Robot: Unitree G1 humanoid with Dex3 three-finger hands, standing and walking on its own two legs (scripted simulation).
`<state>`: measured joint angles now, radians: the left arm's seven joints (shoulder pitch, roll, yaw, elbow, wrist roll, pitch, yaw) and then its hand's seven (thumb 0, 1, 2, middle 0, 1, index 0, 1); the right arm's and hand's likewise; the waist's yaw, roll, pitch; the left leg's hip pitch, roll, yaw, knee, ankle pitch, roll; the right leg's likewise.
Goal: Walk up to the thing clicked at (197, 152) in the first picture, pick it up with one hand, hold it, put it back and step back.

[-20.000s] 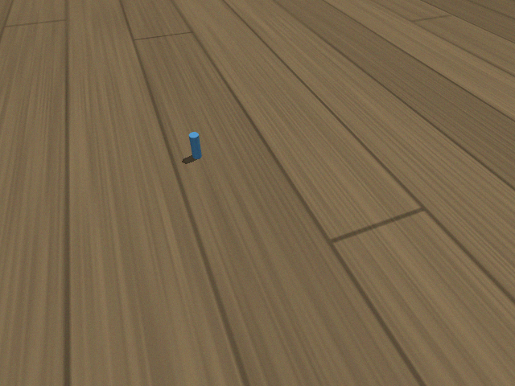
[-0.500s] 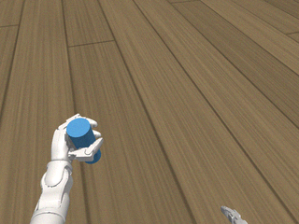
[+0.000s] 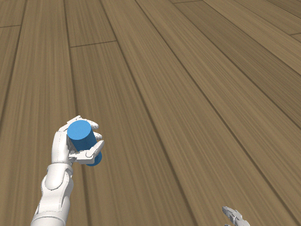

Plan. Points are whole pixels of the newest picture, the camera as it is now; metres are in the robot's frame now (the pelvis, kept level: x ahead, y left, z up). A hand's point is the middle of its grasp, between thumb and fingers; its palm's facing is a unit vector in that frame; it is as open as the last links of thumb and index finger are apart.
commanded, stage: hold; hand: left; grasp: from the side
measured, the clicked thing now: (86, 145) +0.33 +0.17 +0.03
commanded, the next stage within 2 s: crouch in 0.10 s
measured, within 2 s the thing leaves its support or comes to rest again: neither
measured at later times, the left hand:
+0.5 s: hand (91, 148) +0.33 +0.17 +0.01, palm faces +0.08 -1.00 +0.00, open 7.2 cm
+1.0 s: hand (100, 173) +0.36 +0.19 -0.24, palm faces +0.07 -1.00 -0.01, open 7.2 cm
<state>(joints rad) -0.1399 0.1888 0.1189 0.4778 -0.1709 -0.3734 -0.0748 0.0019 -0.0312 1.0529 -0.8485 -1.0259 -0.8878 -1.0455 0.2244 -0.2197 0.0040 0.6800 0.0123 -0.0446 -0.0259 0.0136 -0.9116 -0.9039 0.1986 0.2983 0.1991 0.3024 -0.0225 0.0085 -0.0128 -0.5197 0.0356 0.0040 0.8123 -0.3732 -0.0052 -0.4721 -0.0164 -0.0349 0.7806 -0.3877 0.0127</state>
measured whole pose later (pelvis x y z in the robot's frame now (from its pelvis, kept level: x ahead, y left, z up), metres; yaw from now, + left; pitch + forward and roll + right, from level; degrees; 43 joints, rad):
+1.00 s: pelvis -0.04 +0.00 -0.21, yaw -2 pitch +32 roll -3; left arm -0.44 0.29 0.32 0.92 -0.17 -0.75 -0.19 0.00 -0.04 1.06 -0.85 -1.03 -0.89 -1.05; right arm 0.12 -0.25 0.00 0.70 -0.06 -0.05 0.06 0.01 -0.90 -0.91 0.20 0.30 0.20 0.30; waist -0.08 0.00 -0.20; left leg -1.67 0.05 -0.05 1.77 -0.66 -0.01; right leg -1.61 -0.01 -0.05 1.74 -0.68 0.00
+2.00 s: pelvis -0.08 +0.00 -0.43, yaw -9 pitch +26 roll -8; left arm -0.62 0.52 0.51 1.11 -0.11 -0.81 -0.21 0.00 -0.05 1.08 -0.85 -1.03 -0.89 -1.05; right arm 0.03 -0.30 0.15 0.72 -0.18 0.00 0.11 0.01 -0.91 -0.91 0.20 0.30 0.20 0.30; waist -0.18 -0.08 0.04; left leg -2.29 0.04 -0.19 2.50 -0.68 -0.02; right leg -2.18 0.02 -0.13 2.41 -0.70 0.01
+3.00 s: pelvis -0.09 +0.02 -0.46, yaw -15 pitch +15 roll -15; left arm -0.64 0.77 0.55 1.38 -0.12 -1.01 -0.12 0.00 -0.06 1.09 -0.86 -1.02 -0.90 -1.04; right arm -0.14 -0.36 0.44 0.61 -0.32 0.02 0.13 0.00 -0.92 -0.90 0.20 0.30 0.20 0.30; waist -0.25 -0.24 0.27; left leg -2.25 0.04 -0.34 2.65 -0.70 -0.01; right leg -2.09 0.07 -0.24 2.44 -0.66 0.05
